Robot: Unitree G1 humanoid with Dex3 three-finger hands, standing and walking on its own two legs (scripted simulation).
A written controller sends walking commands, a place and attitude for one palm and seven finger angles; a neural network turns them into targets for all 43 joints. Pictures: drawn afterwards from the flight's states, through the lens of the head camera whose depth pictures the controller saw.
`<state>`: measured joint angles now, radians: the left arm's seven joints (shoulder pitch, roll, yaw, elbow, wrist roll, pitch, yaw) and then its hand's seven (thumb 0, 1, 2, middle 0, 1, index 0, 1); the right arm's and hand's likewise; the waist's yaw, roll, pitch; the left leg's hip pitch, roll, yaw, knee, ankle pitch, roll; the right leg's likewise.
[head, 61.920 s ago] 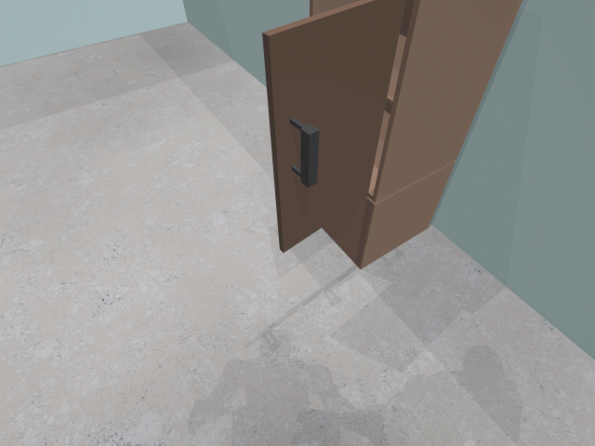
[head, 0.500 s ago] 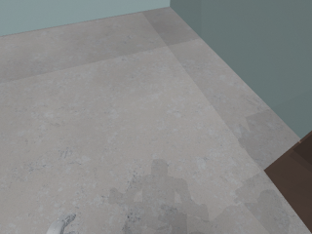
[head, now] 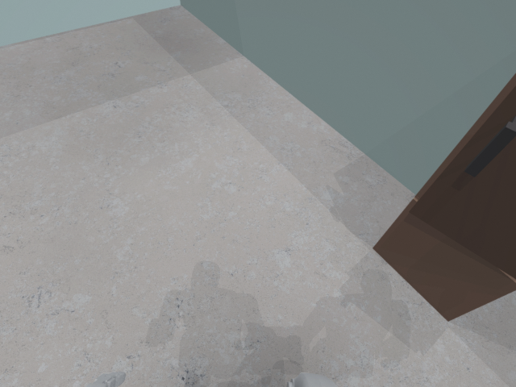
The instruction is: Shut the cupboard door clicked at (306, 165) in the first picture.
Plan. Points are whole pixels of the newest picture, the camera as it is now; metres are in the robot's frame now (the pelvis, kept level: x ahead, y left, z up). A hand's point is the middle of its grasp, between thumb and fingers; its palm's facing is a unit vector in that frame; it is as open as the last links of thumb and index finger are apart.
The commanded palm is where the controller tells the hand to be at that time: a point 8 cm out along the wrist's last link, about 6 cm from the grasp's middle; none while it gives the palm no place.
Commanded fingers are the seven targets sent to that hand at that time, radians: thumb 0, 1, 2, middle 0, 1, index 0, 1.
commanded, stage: turn to face it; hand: left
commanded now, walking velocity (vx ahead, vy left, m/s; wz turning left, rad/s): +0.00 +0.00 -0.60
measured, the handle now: (493, 145) +0.62 -0.49 +0.01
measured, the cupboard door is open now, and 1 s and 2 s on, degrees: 12 12 12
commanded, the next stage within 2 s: take the last steps up to it in 0.94 s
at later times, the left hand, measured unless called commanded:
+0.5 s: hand (162, 382) +0.14 +0.17 -0.18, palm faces -0.25 -0.95 -0.21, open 7.4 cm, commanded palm none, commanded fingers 0.00 0.90 0.90 -0.20 -0.30 -0.20 -0.30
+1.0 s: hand (210, 353) +0.19 +0.09 -0.15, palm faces -0.50 -0.82 -0.27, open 7.4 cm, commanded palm none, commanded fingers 0.00 0.90 0.90 -0.20 -0.30 -0.20 -0.30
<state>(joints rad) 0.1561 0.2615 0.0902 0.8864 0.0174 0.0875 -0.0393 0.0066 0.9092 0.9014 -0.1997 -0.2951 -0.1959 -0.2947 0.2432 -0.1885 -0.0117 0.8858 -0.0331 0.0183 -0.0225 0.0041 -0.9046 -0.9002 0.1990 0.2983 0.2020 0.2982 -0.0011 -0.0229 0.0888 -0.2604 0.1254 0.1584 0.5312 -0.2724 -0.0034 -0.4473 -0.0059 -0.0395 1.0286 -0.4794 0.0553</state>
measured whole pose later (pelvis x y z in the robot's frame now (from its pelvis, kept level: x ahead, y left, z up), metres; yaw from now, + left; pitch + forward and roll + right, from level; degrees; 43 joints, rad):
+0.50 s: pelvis +0.01 -0.01 -0.01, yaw -17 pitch +1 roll -1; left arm 0.20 0.23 0.07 0.90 0.02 0.06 -0.01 0.00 0.90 0.90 -0.20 -0.30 -0.20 -0.30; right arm 0.17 -0.24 -0.04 0.86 -0.01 0.03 -0.02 0.01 -0.91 -0.90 0.20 0.30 0.20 0.30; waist 0.01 -0.02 0.06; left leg -0.33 0.05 0.03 0.61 -0.32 -0.06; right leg -0.31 0.05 0.09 0.57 -0.28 0.01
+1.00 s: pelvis +0.01 -0.03 -0.01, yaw -31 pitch +0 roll +0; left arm 0.16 0.19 0.04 0.93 0.02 0.03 0.00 0.00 0.91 0.90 -0.20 -0.30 -0.20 -0.29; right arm 0.25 -0.26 -0.06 0.98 -0.02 0.07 -0.02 0.01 -0.91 -0.90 0.20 0.30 0.20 0.30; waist -0.03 0.06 0.07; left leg -0.44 0.08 0.06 1.04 -0.47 -0.05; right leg -0.24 0.00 -0.03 0.54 -0.31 -0.02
